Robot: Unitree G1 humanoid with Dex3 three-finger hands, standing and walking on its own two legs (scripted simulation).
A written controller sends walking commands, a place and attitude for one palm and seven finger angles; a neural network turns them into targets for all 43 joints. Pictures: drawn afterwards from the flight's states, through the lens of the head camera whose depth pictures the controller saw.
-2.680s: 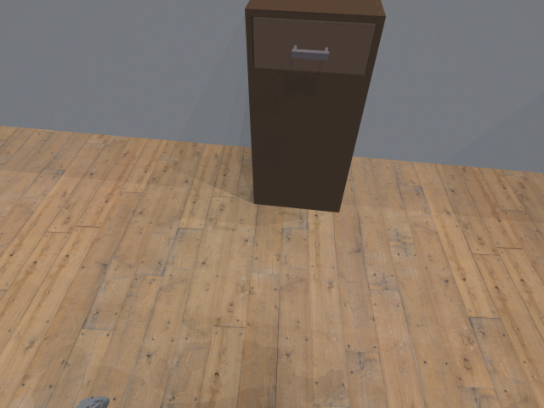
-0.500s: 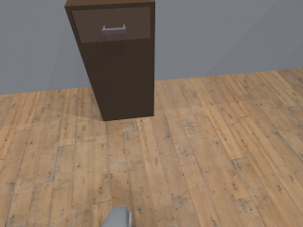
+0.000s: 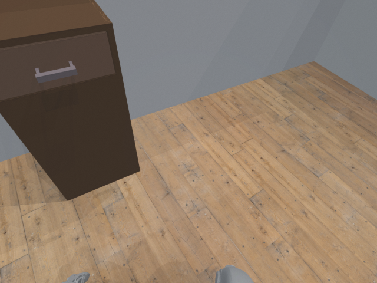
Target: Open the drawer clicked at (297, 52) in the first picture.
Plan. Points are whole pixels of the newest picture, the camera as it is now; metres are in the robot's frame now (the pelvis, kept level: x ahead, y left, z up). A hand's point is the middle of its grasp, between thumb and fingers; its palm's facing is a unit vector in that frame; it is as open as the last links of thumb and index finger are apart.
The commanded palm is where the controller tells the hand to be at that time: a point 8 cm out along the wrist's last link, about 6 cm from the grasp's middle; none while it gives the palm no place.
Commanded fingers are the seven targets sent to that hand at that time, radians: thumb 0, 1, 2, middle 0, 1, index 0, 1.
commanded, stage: walk to a spot facing it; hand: left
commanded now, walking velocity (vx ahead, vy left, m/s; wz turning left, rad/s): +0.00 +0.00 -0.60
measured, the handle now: (56, 70) +0.70 +0.48 +0.03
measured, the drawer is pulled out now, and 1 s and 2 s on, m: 0.00 0.00 0.00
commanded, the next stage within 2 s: turn to face it in 1.74 s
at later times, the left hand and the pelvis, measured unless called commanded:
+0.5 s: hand (130, 259) +0.20 +0.15 -0.17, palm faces -0.26 -0.94 -0.19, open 7.4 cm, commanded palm none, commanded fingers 0.00 0.90 0.90 -0.20 -0.30 -0.20 -0.30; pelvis +0.05 +0.00 -0.01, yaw -17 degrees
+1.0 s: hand (148, 243) +0.24 +0.12 -0.17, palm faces -0.55 -0.79 -0.25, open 7.4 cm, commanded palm none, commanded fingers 0.00 0.90 0.90 -0.20 -0.30 -0.20 -0.30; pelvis +0.04 +0.00 -0.02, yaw -36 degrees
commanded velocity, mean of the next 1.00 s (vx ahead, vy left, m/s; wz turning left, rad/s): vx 0.01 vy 0.00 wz -0.60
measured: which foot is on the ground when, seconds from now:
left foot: down 0.00-0.18, up 0.20-0.52, down 0.54-0.98, up 1.00-1.00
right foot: up 0.00-0.16, down 0.18-0.54, up 0.56-0.96, down 0.98-1.00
